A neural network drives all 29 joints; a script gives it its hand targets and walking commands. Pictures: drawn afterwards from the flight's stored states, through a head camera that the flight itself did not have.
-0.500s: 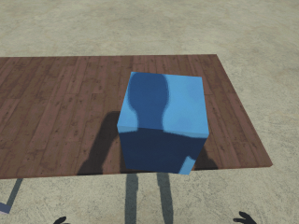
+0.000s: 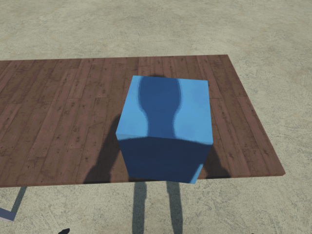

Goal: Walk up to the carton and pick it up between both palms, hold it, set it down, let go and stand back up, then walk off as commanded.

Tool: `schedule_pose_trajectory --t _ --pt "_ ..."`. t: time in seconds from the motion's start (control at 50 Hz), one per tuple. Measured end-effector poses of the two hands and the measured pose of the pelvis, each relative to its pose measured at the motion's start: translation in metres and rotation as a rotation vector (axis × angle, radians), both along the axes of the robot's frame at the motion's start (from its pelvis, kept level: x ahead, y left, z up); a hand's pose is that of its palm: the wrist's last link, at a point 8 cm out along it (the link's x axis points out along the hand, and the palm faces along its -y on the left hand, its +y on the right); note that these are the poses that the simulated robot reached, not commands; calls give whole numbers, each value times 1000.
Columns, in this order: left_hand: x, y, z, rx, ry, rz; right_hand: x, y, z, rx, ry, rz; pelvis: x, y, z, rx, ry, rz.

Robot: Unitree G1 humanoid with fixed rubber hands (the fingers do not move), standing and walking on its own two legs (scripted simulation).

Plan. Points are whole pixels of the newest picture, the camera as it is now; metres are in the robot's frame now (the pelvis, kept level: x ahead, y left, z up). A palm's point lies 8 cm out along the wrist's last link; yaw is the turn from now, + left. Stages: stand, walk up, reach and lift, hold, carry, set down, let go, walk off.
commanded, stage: stand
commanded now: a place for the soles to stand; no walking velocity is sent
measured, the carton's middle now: (165, 132) +0.38 -0.02 +0.01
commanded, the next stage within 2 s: reach and lift in 0.18 s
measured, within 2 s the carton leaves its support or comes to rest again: neither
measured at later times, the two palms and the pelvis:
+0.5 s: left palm (72, 225) +0.16 +0.24 -0.12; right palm (256, 228) +0.14 -0.26 -0.12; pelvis -0.01 -0.01 -0.03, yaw +3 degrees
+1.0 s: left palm (62, 232) +0.14 +0.25 -0.08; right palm out of the picture +0.12 -0.23 -0.07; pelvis -0.01 +0.01 -0.01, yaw +0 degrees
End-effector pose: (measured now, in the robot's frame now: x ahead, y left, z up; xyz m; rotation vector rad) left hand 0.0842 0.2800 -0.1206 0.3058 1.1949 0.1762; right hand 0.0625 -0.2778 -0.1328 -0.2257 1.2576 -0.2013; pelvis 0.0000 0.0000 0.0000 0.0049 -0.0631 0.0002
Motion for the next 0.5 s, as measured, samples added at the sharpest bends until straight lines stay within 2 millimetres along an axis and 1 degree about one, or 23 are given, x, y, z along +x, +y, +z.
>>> schedule_pose_trajectory --t 0.22,0.26,0.32,0.4,0.44,0.5 --pt "4 -4 -2 -9 -2 22 12 -7 4 -16 -30 24 1 -5 -2 -1 17 12" --pt "12 -3 -6 -6 29 71 24 -6 2 -7 -73 53 -4 -7 -8 -2 33 31" --pt "33 -7 -13 -8 49 76 49 -4 -1 -1 -141 92 -11 -10 -19 1 28 46" --pt "63 -21 -9 -33 -33 36 76 4 3 6 -239 114 -15 -12 -28 -3 6 44" --pt "73 -29 -4 -54 -82 19 82 9 9 11 -287 110 -13 -12 -29 -13 -3 43" --pt "77 -36 2 -74 -117 6 81 17 16 14 -318 93 -8 -13 -25 -14 -10 45"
